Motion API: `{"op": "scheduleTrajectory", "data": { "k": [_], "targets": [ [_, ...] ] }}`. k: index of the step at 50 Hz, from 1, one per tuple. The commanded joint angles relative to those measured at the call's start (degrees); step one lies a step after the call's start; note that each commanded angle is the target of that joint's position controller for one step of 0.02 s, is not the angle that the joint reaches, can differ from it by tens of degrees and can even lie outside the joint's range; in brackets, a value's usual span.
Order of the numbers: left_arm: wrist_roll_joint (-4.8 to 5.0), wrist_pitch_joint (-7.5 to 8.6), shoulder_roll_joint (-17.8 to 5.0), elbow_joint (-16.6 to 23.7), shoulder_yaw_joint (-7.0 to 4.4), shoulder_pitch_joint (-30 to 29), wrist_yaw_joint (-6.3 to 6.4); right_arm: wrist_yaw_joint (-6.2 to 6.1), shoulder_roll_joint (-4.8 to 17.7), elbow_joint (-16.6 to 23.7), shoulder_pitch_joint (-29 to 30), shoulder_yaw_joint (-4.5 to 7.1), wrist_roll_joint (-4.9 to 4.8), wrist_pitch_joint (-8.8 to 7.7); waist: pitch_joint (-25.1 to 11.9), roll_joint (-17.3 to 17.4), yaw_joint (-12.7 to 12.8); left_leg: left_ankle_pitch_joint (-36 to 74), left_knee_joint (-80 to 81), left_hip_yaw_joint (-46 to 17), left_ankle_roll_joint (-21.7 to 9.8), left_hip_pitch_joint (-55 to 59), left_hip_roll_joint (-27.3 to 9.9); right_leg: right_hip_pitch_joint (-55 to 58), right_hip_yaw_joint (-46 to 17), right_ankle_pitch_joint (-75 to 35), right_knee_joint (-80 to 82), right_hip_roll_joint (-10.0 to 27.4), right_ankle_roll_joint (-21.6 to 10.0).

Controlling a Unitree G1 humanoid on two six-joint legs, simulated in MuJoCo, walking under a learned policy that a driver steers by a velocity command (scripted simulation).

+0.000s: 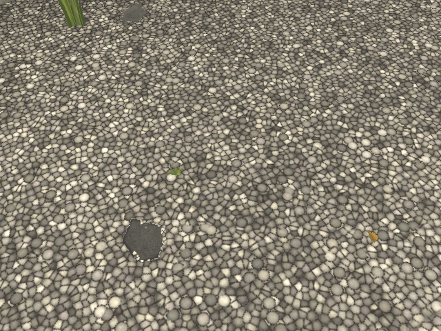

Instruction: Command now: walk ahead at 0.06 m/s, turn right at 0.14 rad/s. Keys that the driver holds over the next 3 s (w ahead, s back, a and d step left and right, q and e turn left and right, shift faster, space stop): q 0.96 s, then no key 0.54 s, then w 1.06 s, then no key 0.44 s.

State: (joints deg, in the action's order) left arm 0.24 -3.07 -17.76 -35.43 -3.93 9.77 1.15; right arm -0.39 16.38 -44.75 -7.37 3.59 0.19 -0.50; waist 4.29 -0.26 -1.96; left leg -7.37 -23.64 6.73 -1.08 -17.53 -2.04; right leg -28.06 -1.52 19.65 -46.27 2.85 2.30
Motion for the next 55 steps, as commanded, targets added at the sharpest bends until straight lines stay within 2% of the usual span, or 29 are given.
{"op": "scheduleTrajectory", "data": {
  "k": [1, 2, 3, 4, 5, 6, 7, 9, 12, 16, 20, 21, 22, 23, 24, 25, 26, 28, 34, 38, 43, 46, 47, 48, 49, 50, 51, 53, 55],
  "targets": [
    [-0.85, 0.64, -1.52, 1.09, -0.38, 6.3, -0.6, 1.01, 6.38, 2.81, 4.35, 0.65, -1.2, -0.48, -11.15, 6.49, 4.07, 4.09, 4.92, -9.73, -10.42, 1.32, -11.52, 17.1, 1.82, -7.5, 14.98, -2.0, -2.0],
    [-1.27, 0.8, -1.47, 0.33, -0.34, 7.1, -0.69, 1.54, 3.9, 1.9, 3.6, -0.44, -1.37, -0.7, -10.62, 5.88, 4.77, -0.83, 3.24, -9.17, -7.36, -1.88, -9.6, 23.52, 1.7, -11.3, 22.32, -2.36, -3.05],
    [-1.76, 0.89, -4.12, 0.92, -0.7, 7.0, -0.31, 2.25, 1.58, 0.93, 0.78, -1.51, -0.44, -1.16, -10.96, 2.68, 3.87, -6.82, 0.07, -7.84, -2.39, -5.77, -6.64, 29.7, -4.46, -17.58, 25.25, 3.05, -4.65],
    [-2.34, 0.74, -8.7, 2.75, -1.04, 5.1, 0.53, 3.05, 0.31, 1.06, -2.7, -2.1, 1.79, -1.46, -11.91, -9.01, 0.09, -20.55, -9.47, -3.87, 2.38, -8.78, -1.64, 30.62, -15.0, -30.98, 24.29, 14.84, -8.56],
    [-3.32, 1.14, -7.9, 2.4, -0.89, 1.44, 0.32, 2.27, 2.41, 1.06, -2.44, -1.45, 0.27, -1.03, -11.15, -14.15, 0.89, -22.95, -12.21, -5.84, 3.54, -4.27, -1.23, 17.29, -15.33, -18.25, 27.87, 17.11, -14.78],
    [-3.12, 1.88, -6.51, 3.12, -0.74, -2.74, 0.0, 1.59, 6.07, 0.7, -1.28, -0.54, -0.49, -0.46, -7.39, -11.45, 0.56, -18.08, -14.04, -5.72, 4.04, -1.91, -1.15, 13.5, -11.88, -9.98, 28.75, 12.72, -13.64],
    [-2.64, 2.4, -6.58, 2.63, -0.95, -3.96, 0.07, 1.07, 7.05, 0.5, -0.59, 0.12, -0.63, 0.01, -5.69, -11.82, 0.81, -14.73, -15.54, -4.37, 4.13, -3.84, 0.2, 13.47, -9.27, -8.72, 28.33, 10.66, -11.83],
    [-2.01, 3.06, -7.39, 1.78, -1.33, -2.63, 0.52, 0.22, 8.38, 0.17, -1.52, 1.07, -0.34, 1.32, -4.9, -12.23, 2.19, -20.09, -25.24, -5.89, 4.76, -7.43, -0.28, 15.03, -9.33, -20.18, 27.27, 13.15, -13.41],
    [-1.0, 3.0, -6.35, 0.65, -1.53, -1.25, 1.24, 0.13, 6.2, 0.89, -2.86, 1.41, -1.63, 1.96, -6.73, -8.0, 2.41, -23.94, -33.1, -6.98, 4.82, -12.59, -0.97, 20.58, -8.07, -33.31, 24.69, 15.71, -15.73],
    [-0.93, 2.08, -6.23, 0.19, -2.11, -4.11, 1.64, 0.71, 4.29, 2.44, -1.67, 0.93, -1.65, 2.64, -9.0, -7.81, 2.8, -19.63, -25.4, -4.31, 4.65, -8.53, -0.92, 21.83, -4.41, -35.2, 23.04, 15.45, -15.46],
    [0.76, 1.44, -7.16, -1.11, -2.74, -5.85, 1.81, 2.02, 4.91, 2.44, -6.2, 1.45, -1.38, 2.97, -10.09, -7.73, -0.08, -7.45, -8.97, -0.53, 1.31, 1.33, 1.73, 19.36, -0.49, -29.81, 17.63, 14.57, -11.54],
    [1.05, 1.47, -6.01, -2.49, -2.67, -3.37, 1.72, 1.77, 6.37, 2.44, -7.11, 2.0, -0.79, 2.9, -9.23, -4.32, -0.08, 0.26, -2.16, -3.39, -0.78, 5.41, 2.05, 15.89, 2.61, -21.0, 12.73, 11.93, -7.58],
    [-0.95, 1.67, -3.19, -1.82, -2.06, -1.66, 1.45, 0.75, 13.67, 3.38, -7.78, 3.83, -0.44, 2.63, -8.99, 11.29, 2.13, 20.83, 1.66, -21.13, -5.8, 13.35, -9.86, 3.38, 9.38, -3.45, -2.22, 5.26, -1.11],
    [-1.8, 2.04, -2.06, 1.77, -1.33, -9.22, 1.84, 1.04, 17.08, 4.37, -9.2, 4.28, 1.3, 1.9, -8.32, 19.03, -1.43, 32.68, 4.17, -37.33, -17.84, 14.53, -20.54, -9.4, 4.64, 20.42, -13.98, -3.94, 1.67],
    [-1.1, 2.23, -4.29, 1.44, -2.02, -10.67, 2.04, 1.34, 15.32, 4.98, -9.65, 3.69, 2.31, 0.68, -10.68, 10.51, -2.88, 27.95, 4.76, -35.94, -20.09, 14.96, -20.22, -10.84, -1.74, 20.82, -21.75, -2.84, 1.25],
    [-0.25, 2.14, -4.96, 0.55, -2.41, -9.59, 2.08, 1.12, 13.91, 5.31, -6.76, 3.31, 1.67, -0.14, -9.19, 7.73, -0.91, 23.62, 4.04, -31.05, -17.23, 14.35, -17.09, -11.71, -3.02, 15.77, -23.2, -1.81, 0.56],
    [-0.4, 2.0, -5.17, -0.94, -2.74, -8.05, 2.44, 0.59, 12.61, 5.78, -3.82, 3.13, 0.3, -0.23, -8.05, 5.07, 0.52, 19.59, 3.55, -27.55, -14.0, 13.79, -13.98, -12.3, -3.29, 10.79, -21.8, -1.06, 0.67],
    [-0.74, 1.91, -5.51, -1.93, -3.14, -6.47, 2.78, -0.48, 10.18, 6.45, -1.67, 2.17, -1.08, 0.36, -8.01, 6.24, 1.87, 19.11, 3.8, -24.78, -11.66, 11.69, -10.98, -9.63, -3.35, 4.47, -20.63, -1.22, 1.61],
    [-0.2, 2.91, -3.49, -2.11, -2.49, -6.5, 2.32, -1.74, 10.89, 7.58, -3.96, 2.58, -0.95, 1.41, -8.76, 6.95, 0.79, 12.29, 3.99, -25.81, -11.54, 14.03, -8.66, -7.93, -3.79, -1.23, -8.43, -3.02, 3.43],
    [-0.02, 3.68, -3.82, -2.07, -2.37, -7.0, 1.57, -1.62, 11.82, 8.76, -2.95, 3.09, -0.77, 2.0, -7.29, 8.78, 0.19, 4.52, 4.15, -29.29, -11.9, 9.6, -7.76, -2.6, -4.27, -0.9, 0.23, -3.84, 3.61],
    [0.44, 5.18, -4.77, -2.17, -2.59, -5.4, 0.31, -0.94, 11.9, 10.25, -0.98, 3.34, -1.04, 2.67, -8.46, 9.67, 0.32, 10.62, 1.28, -35.09, -11.86, 8.98, -7.18, 4.02, -4.42, 1.13, 8.77, -5.37, 2.26],
    [0.51, 6.0, -4.96, -3.39, -2.92, -0.95, -0.52, -1.21, 11.16, 11.38, 1.53, 3.16, -2.08, 3.27, -9.43, 9.26, 3.33, 12.09, -2.59, -36.11, -8.82, 7.89, -4.3, 12.95, -3.19, -8.6, 24.0, -5.41, 0.38],
    [0.07, 6.01, -6.83, -3.76, -3.49, 0.45, -0.44, -1.44, 9.69, 11.73, 0.69, 2.79, -2.05, 3.32, -10.29, 7.01, 3.22, 4.72, -5.58, -34.35, -6.13, 3.89, -1.85, 19.28, -5.78, -14.69, 27.13, -0.96, -1.32],
    [-0.85, 5.53, -10.41, -2.84, -4.02, -0.04, 0.0, -1.23, 6.33, 11.59, -2.97, 1.93, -1.08, 3.19, -11.82, -5.55, 0.51, -14.57, -17.46, -25.88, -2.65, -2.99, 4.59, 25.32, -16.61, -24.54, 27.99, 11.0, -6.13],
    [-2.84, 5.23, -12.16, -3.04, -4.15, -0.28, -0.24, -1.21, 8.7, 13.08, -2.87, 2.73, -1.4, 2.64, -8.82, -16.26, -0.22, -31.64, -28.3, -17.35, 0.56, -13.62, 10.83, 23.36, -28.6, -34.01, 28.53, 19.19, -16.45],
    [-2.32, 5.41, -9.15, -1.9, -3.38, -1.77, -0.27, -1.26, 12.73, 11.78, -4.55, 3.97, -0.57, 2.27, -8.75, -10.99, 0.14, -30.33, -39.35, -17.68, 2.79, -14.74, 6.75, 21.7, -27.83, -31.64, 28.53, 20.76, -19.66],
    [-1.68, 5.36, -6.38, -1.44, -2.5, -3.91, -0.1, -1.18, 13.62, 10.35, -4.7, 4.57, -0.93, 2.47, -7.73, -7.74, -0.26, -26.36, -43.32, -17.46, 3.77, -14.39, 6.15, 20.2, -21.8, -28.71, 27.77, 16.74, -17.39],
    [-0.21, 5.02, -5.03, -1.36, -1.79, -5.57, 0.12, -1.46, 10.45, 9.0, -5.11, 3.95, -0.82, 3.48, -5.96, -6.53, 0.05, -20.94, -45.62, -16.94, 5.83, -15.51, 6.09, 20.11, -15.08, -25.82, 26.91, 11.68, -14.43],
    [-0.42, 4.53, -5.23, -2.13, -1.52, -3.96, 0.37, -1.16, 7.44, 9.69, -3.6, 2.88, -1.16, 3.49, -5.95, -7.71, 1.06, -18.81, -41.35, -14.49, 6.75, -13.76, 6.14, 20.24, -10.81, -28.65, 26.92, 9.25, -14.48]
  ]
}}
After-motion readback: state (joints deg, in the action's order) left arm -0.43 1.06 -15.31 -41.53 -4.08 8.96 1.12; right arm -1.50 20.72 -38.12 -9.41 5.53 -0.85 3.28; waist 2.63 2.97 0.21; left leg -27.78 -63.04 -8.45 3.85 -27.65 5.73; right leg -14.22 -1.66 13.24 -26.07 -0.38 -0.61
